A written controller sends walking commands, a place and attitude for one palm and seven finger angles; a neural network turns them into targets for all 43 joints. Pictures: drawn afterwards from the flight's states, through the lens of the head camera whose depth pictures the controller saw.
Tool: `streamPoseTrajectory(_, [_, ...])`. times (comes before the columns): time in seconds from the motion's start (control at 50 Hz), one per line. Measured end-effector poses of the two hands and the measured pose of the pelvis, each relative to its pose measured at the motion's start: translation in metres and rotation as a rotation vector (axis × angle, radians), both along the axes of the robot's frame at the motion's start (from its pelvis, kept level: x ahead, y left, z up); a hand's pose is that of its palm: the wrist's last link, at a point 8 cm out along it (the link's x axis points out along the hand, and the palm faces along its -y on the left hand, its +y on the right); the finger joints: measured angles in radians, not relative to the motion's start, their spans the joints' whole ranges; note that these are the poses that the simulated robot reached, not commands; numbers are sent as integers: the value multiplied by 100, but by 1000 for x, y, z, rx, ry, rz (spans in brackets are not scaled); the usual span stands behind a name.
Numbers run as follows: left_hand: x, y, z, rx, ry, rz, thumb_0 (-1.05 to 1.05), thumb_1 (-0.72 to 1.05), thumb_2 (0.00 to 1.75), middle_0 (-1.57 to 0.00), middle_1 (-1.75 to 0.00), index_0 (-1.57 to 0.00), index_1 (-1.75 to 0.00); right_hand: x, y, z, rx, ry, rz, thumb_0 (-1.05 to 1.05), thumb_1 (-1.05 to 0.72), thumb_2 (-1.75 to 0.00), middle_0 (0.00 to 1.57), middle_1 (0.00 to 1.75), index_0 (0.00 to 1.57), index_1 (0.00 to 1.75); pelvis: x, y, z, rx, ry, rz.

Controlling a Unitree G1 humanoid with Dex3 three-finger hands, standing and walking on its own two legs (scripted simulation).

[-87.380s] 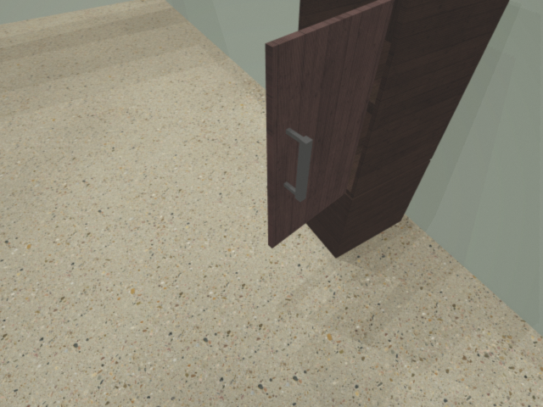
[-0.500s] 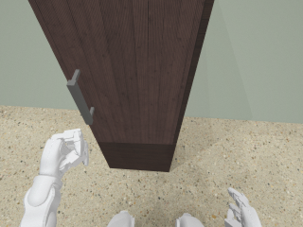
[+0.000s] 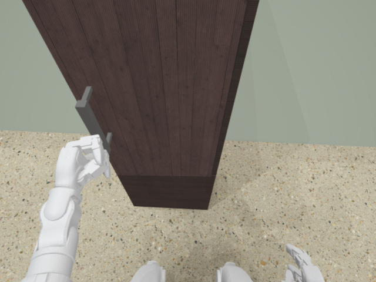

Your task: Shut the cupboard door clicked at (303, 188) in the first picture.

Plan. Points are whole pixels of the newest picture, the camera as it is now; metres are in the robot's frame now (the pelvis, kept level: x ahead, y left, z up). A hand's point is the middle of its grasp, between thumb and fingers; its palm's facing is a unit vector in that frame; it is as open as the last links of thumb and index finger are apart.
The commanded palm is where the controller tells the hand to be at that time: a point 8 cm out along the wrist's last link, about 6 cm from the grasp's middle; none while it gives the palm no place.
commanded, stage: bring the fist close to the handle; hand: left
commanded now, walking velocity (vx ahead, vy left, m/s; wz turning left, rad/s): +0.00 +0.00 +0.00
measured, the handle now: (97, 124) +0.45 +0.23 +0.05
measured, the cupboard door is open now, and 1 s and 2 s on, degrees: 2 0 0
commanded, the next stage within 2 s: push the door shut along its arc in 0.48 s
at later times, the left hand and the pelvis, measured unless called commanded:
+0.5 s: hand (106, 156) +0.36 +0.19 +0.06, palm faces +0.01 -1.00 -0.03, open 3.1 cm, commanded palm +0.33 +0.24 +0.06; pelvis +0.00 +0.00 +0.00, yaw -1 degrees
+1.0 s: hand (110, 145) +0.39 +0.18 +0.06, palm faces -0.11 -0.99 -0.05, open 3.2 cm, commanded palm +0.39 +0.23 +0.06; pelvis -0.01 +0.00 -0.01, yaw +1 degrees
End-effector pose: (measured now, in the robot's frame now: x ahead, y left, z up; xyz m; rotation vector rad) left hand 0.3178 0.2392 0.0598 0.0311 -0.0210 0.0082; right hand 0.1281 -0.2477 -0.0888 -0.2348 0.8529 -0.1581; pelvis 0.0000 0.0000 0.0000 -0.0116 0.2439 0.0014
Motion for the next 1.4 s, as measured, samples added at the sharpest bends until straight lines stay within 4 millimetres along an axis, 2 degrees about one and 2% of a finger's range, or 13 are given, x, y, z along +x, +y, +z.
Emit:
streamPoseTrajectory(0.2, [27, 0, -1, -8, 10, -9, 2, 90, 90, -130, -150, -130, -150, -15, -5, -5, -9, 58, -25, 1, -91, -90, 20, 30, 20, 30, -2, 0, 0, -1, 13, -3])
streamPoseTrajectory(0.4, [24, 2, -4, -9, 16, 6, 2, 90, 90, -129, -150, -130, -150, -28, -5, -4, -2, 100, -52, 1, -91, -90, 20, 30, 20, 30, 1, 2, 3, 2, 14, -13])
streamPoseTrajectory(0.66, [20, -6, -3, -2, 4, -16, 2, 90, 90, -130, -150, -130, -150, -17, -1, -3, 1, 68, -32, 1, -91, -90, 20, 30, 20, 30, -2, 4, 2, 0, 7, -6])
streamPoseTrajectory(0.82, [43, -6, 0, 13, 9, -54, 2, 90, 90, -130, -150, -130, -150, -16, -2, -6, -10, 65, -28, 1, -91, -90, 20, 30, 21, 30, -7, 2, -1, -4, 11, 1])
streamPoseTrajectory(0.88, [51, -3, 1, 12, 17, -67, 2, 90, 90, -131, -150, -130, -150, -22, -3, -9, -15, 84, -32, 1, -91, -90, 20, 30, 21, 30, -8, 2, -2, -4, 20, 2])
streamPoseTrajectory(1.0, [52, 0, 0, 15, 12, -115, 2, 90, 90, -136, -150, -132, -150, -40, -7, -17, -28, 149, -34, 1, -91, -90, 20, 30, 20, 30, -13, 2, -6, -8, 28, 12])
streamPoseTrajectory(1.22, [55, 3, 1, 20, 11, -155, 2, 90, 90, -143, -150, -138, -150, -71, -10, -32, -56, 200, -25, 1, -91, -90, 20, 30, 21, 30, -38, 0, -19, -19, 41, 37])
streamPoseTrajectory(1.4, [51, -7, 0, -5, 3, 23, 2, 90, 90, -143, -150, -138, -150, -89, -5, -33, -43, 160, -19, 1, -91, -90, 20, 30, 21, 30, -58, 0, -23, -15, 38, 27])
